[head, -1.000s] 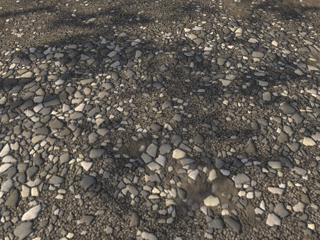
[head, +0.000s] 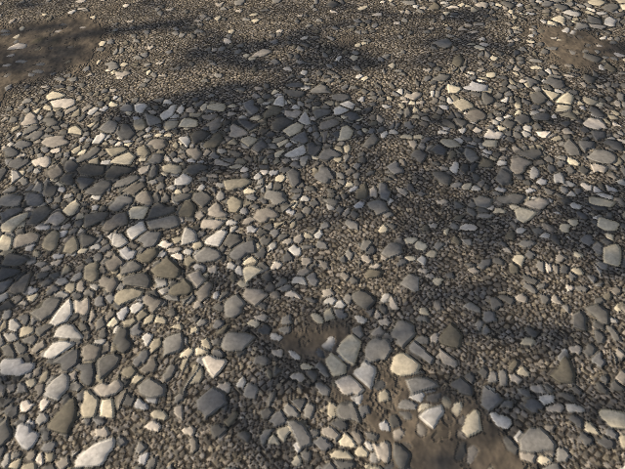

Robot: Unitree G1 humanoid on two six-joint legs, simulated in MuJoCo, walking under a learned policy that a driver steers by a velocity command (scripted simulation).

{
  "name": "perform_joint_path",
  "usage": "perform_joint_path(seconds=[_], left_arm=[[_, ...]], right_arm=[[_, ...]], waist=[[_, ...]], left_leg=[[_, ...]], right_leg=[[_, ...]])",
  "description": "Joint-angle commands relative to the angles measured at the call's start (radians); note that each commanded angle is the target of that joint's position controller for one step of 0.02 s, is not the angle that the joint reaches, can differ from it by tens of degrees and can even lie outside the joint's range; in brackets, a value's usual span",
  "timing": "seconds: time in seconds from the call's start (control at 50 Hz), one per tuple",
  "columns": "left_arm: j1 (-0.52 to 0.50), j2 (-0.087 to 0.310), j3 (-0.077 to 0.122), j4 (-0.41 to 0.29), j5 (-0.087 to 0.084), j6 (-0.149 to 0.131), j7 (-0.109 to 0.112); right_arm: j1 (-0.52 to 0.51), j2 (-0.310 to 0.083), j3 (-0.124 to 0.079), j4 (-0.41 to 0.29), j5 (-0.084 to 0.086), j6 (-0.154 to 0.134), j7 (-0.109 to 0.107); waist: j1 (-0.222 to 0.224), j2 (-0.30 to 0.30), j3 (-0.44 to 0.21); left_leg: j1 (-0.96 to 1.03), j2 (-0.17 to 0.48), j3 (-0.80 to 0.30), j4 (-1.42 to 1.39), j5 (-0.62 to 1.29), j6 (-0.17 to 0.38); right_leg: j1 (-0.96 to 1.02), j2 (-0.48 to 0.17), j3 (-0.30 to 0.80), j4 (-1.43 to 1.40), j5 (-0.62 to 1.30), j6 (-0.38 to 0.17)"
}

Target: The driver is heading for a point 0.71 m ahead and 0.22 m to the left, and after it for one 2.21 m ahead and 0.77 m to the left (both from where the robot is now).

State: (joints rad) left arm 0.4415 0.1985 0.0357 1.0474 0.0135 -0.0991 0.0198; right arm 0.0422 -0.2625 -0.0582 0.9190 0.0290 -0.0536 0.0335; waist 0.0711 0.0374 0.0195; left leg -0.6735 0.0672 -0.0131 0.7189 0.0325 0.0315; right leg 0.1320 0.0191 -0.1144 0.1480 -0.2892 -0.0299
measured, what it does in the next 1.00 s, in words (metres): walks ahead, turning left: left foot, then right foot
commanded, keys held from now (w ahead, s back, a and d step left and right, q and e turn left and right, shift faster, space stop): w+q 0.90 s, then q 0.10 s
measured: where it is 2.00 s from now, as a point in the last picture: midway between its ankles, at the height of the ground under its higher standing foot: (267, 388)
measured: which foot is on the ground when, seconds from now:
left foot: up 0.00-0.14, down 0.16-0.66, up 0.68-1.00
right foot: down 0.00-0.16, up 0.18-0.62, down 0.64-1.00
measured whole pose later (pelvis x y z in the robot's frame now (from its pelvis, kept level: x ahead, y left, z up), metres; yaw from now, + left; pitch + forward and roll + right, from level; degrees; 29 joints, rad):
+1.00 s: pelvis +0.55 +0.10 +0.00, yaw +35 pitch +1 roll -2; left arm 0.30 0.28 0.07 0.84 0.00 -0.09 0.01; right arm 0.13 -0.30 -0.08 0.67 0.02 -0.03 0.03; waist 0.07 0.04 0.05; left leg -0.69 0.10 -0.04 0.78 -0.03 0.00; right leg -0.03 0.01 -0.17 0.26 -0.24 -0.01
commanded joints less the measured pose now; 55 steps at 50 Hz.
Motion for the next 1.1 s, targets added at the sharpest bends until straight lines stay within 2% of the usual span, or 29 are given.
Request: perform_joint_path(seconds=[0.02, 0.06, 0.1, 0.14, 0.16, 0.18, 0.2, 0.22, 0.24, 0.26, 0.28, 0.34, 0.4, 0.46, 0.56, 0.6, 0.62, 0.64, 0.66, 0.68, 0.7, 0.72, 0.74, 0.78, 0.82, 0.88, 0.98, 1.06, 1.1], left_arm=[[0.034, 0.164, 0.030, -0.028, -0.009, -0.006, 0.007], [0.031, 0.176, 0.035, -0.028, -0.014, 0.004, 0.007], [0.007, 0.212, 0.045, -0.044, -0.014, 0.016, 0.013], [-0.022, 0.237, 0.052, -0.066, -0.008, 0.036, 0.022], [-0.033, 0.241, 0.049, -0.088, -0.005, 0.032, 0.024], [0.058, 0.089, 0.003, -0.138, 0.010, 0.003, -0.002], [-0.018, 0.117, 0.004, -0.154, -0.026, -0.049, -0.019], [-0.136, 0.187, 0.026, -0.198, -0.064, -0.072, -0.023], [-0.177, 0.198, 0.027, -0.214, -0.062, -0.082, -0.015], [-0.185, 0.198, 0.037, -0.209, -0.041, -0.078, -0.002], [-0.161, 0.199, 0.046, -0.210, -0.026, -0.063, 0.004], [-0.165, 0.162, 0.047, -0.243, -0.003, -0.026, 0.007], [-0.304, 0.149, 0.041, -0.302, 0.007, -0.016, 0.012], [-0.427, 0.123, 0.026, -0.341, -0.001, -0.024, 0.000], [-0.503, 0.177, 0.034, -0.387, -0.022, -0.041, -0.028], [-0.452, 0.203, 0.044, -0.383, -0.026, -0.051, -0.032], [-0.362, 0.223, 0.056, -0.361, -0.022, -0.056, -0.028], [-0.224, 0.266, 0.071, -0.343, -0.004, -0.061, -0.021], [-0.089, 0.347, 0.092, -0.327, 0.016, -0.052, -0.013], [-0.055, 0.323, 0.090, -0.304, -0.005, -0.037, -0.022], [-0.114, 0.225, 0.064, -0.331, -0.013, -0.031, -0.021], [-0.165, 0.191, 0.053, -0.340, -0.012, -0.021, -0.018], [-0.213, 0.177, 0.047, -0.338, -0.006, -0.015, -0.019], [-0.252, 0.155, 0.039, -0.329, 0.001, -0.017, -0.020], [-0.245, 0.167, 0.047, -0.315, -0.007, -0.026, -0.023], [-0.230, 0.203, 0.062, -0.296, -0.008, -0.029, -0.021], [-0.231, 0.242, 0.070, -0.284, -0.015, 0.000, -0.002], [-0.220, 0.287, 0.085, -0.279, -0.046, 0.025, 0.008], [-0.244, 0.295, 0.091, -0.290, -0.061, 0.037, 0.013]], right_arm=[[-0.209, -0.010, 0.014, -0.126, 0.000, -0.016, 0.022], [-0.227, -0.021, 0.014, -0.151, 0.002, -0.021, 0.037], [-0.186, -0.058, -0.003, -0.165, 0.001, -0.021, 0.047], [0.070, -0.138, -0.049, -0.111, 0.005, -0.012, 0.043], [0.239, -0.200, -0.082, -0.077, 0.005, -0.002, 0.026], [0.318, -0.287, -0.095, -0.076, -0.004, 0.003, 0.010], [0.336, -0.235, -0.077, -0.076, -0.013, 0.002, 0.002], [0.287, -0.183, -0.063, -0.073, -0.019, -0.010, -0.001], [0.203, -0.148, -0.052, -0.094, -0.013, -0.023, 0.001], [0.127, -0.122, -0.043, -0.115, -0.015, -0.032, 0.006], [0.087, -0.105, -0.036, -0.131, -0.025, -0.037, 0.004], [0.101, -0.121, -0.036, -0.136, -0.015, -0.036, -0.010], [0.167, -0.164, -0.047, -0.134, -0.015, -0.033, -0.033], [0.227, -0.170, -0.050, -0.129, -0.006, -0.021, -0.043], [0.300, -0.159, -0.047, -0.118, 0.002, -0.003, -0.052], [0.289, -0.165, -0.050, -0.129, -0.006, 0.002, -0.056], [0.278, -0.147, -0.043, -0.138, -0.009, 0.003, -0.055], [0.271, -0.095, -0.024, -0.155, -0.018, -0.002, -0.048], [0.361, -0.038, -0.007, -0.181, -0.003, -0.011, -0.048], [0.411, -0.077, -0.004, -0.199, 0.014, -0.017, -0.045], [0.359, -0.169, -0.026, -0.187, 0.021, -0.011, -0.045], [0.280, -0.182, -0.032, -0.200, 0.010, -0.004, -0.046], [0.243, -0.166, -0.034, -0.213, -0.002, -0.001, -0.045], [0.244, -0.127, -0.037, -0.222, 0.000, 0.012, -0.037], [0.236, -0.088, -0.029, -0.240, 0.001, 0.024, -0.032], [0.186, -0.077, -0.025, -0.275, -0.006, 0.028, -0.029], [0.057, -0.052, -0.014, -0.325, -0.018, 0.013, 0.003], [0.043, -0.096, -0.036, -0.364, -0.018, 0.024, 0.027], [0.191, -0.155, -0.070, -0.335, -0.022, 0.029, 0.025]], waist=[[0.016, -0.104, 0.149], [0.001, -0.110, 0.146], [-0.050, -0.153, 0.077], [-0.184, -0.176, -0.083], [-0.263, -0.129, -0.168], [-0.171, 0.151, -0.318], [-0.202, 0.114, -0.428], [-0.208, 0.084, -0.262], [-0.162, -0.010, -0.160], [-0.110, -0.074, -0.091], [-0.067, -0.062, -0.068], [-0.032, -0.021, -0.023], [-0.072, 0.000, 0.012], [-0.126, 0.022, 0.010], [-0.143, 0.047, -0.018], [-0.103, 0.080, -0.030], [-0.054, 0.081, -0.068], [0.011, 0.033, -0.190], [0.009, -0.182, -0.343], [-0.010, -0.377, -0.378], [0.007, -0.233, -0.239], [0.008, -0.148, -0.132], [-0.015, -0.112, -0.064], [-0.055, -0.143, -0.010], [-0.061, -0.143, -0.005], [-0.058, -0.109, -0.001], [-0.024, -0.104, 0.023], [-0.046, -0.138, -0.016], [-0.134, -0.126, -0.092]], left_leg=[[-0.012, -0.017, 0.052, -0.092, 0.035, 0.022], [-0.001, -0.032, 0.077, -0.129, -0.030, 0.053], [0.102, -0.088, 0.134, -0.124, -0.126, 0.092], [0.421, -0.162, 0.160, -0.148, -0.143, 0.143], [0.731, -0.100, 0.018, -0.166, -0.150, 0.188], [1.132, 0.201, -0.549, -0.209, -0.326, 0.383], [1.164, 0.283, -0.856, -0.417, -0.439, 0.421], [1.053, 0.241, -0.693, -0.451, -0.384, 0.352], [0.874, 0.194, -0.549, -0.463, -0.281, 0.313], [0.706, 0.148, -0.449, -0.480, -0.177, 0.288], [0.591, 0.113, -0.380, -0.501, -0.111, 0.279], [0.415, 0.078, -0.302, -0.543, -0.048, 0.283], [0.357, 0.033, -0.249, -0.547, -0.047, 0.253], [0.347, -0.009, -0.222, -0.512, -0.098, 0.199], [0.508, 0.052, -0.360, -0.382, -0.159, 0.176], [0.544, 0.068, -0.411, -0.311, -0.120, 0.160], [0.528, 0.034, -0.400, -0.234, -0.076, 0.136], [0.446, -0.022, -0.341, -0.019, -0.098, 0.103], [0.138, -0.162, -0.188, 0.313, -0.355, 0.027], [-0.072, -0.138, -0.153, 0.511, -0.645, 0.010], [-0.137, -0.076, -0.175, 0.597, -0.565, 0.002], [-0.131, -0.041, -0.135, 0.602, -0.481, -0.005], [-0.103, -0.013, -0.122, 0.558, -0.418, -0.009], [-0.030, 0.033, -0.109, 0.490, -0.360, -0.010], [-0.024, 0.047, -0.089, 0.449, -0.322, -0.021], [-0.065, 0.057, -0.088, 0.327, -0.216, -0.038], [0.064, 0.010, 0.021, 0.008, 0.011, -0.034], [0.148, -0.035, 0.058, -0.095, -0.092, 0.012], [0.336, -0.100, 0.091, -0.184, -0.101, 0.061]], right_leg=[[-0.107, -0.261, 0.025, -0.074, 0.340, -0.102], [-0.032, -0.283, -0.006, -0.014, 0.514, -0.094], [0.025, -0.297, -0.038, 0.132, 0.931, -0.076], [-0.025, -0.278, -0.068, 0.474, 1.166, -0.044], [-0.262, -0.248, -0.058, 0.741, 0.965, -0.010], [-0.729, -0.048, -0.015, 1.175, 0.017, 0.058], [-0.849, 0.024, 0.210, 1.345, -0.255, 0.035], [-0.946, -0.041, 0.237, 1.335, -0.180, 0.005], [-0.911, -0.090, 0.227, 1.245, -0.086, -0.007], [-0.844, -0.119, 0.215, 1.157, -0.049, 0.002], [-0.762, -0.146, 0.223, 1.102, -0.027, 0.011], [-0.697, -0.160, 0.195, 0.952, 0.000, 0.058], [-0.720, -0.131, 0.169, 0.720, 0.192, 0.093], [-0.642, -0.069, 0.156, 0.470, 0.380, 0.092], [-0.610, -0.035, 0.202, 0.329, 0.330, 0.071], [-0.539, -0.032, 0.198, 0.304, 0.233, 0.041], [-0.412, -0.032, 0.183, 0.264, 0.229, 0.011], [-0.174, -0.137, 0.265, 0.296, 0.215, -0.049], [0.196, -0.360, 0.608, 0.269, 0.078, -0.179], [0.264, -0.477, 0.925, 0.182, -0.134, -0.246], [0.153, -0.437, 0.818, 0.157, -0.236, -0.205], [0.019, -0.386, 0.650, 0.145, -0.156, -0.163], [-0.101, -0.340, 0.543, 0.114, -0.045, -0.148], [-0.233, -0.282, 0.390, 0.058, 0.088, -0.133], [-0.262, -0.276, 0.301, 0.018, 0.179, -0.153], [-0.232, -0.287, 0.204, -0.008, 0.289, -0.171], [-0.239, -0.238, -0.006, 0.054, 0.577, -0.120], [-0.143, -0.277, -0.033, 0.187, 0.723, -0.084], [-0.151, -0.253, -0.059, 0.413, 0.828, -0.049]])
Next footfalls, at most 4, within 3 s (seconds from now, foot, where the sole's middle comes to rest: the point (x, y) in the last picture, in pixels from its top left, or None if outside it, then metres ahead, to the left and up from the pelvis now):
0.16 left None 0.27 0.12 -0.78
0.64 right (365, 428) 0.59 -0.01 -0.78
1.12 left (214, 387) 0.67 0.34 -0.78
1.62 right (312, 360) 0.75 0.12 -0.78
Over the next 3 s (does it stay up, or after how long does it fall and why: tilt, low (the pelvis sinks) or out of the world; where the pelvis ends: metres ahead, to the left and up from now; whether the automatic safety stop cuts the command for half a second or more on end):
stays up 0.66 0.18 0.00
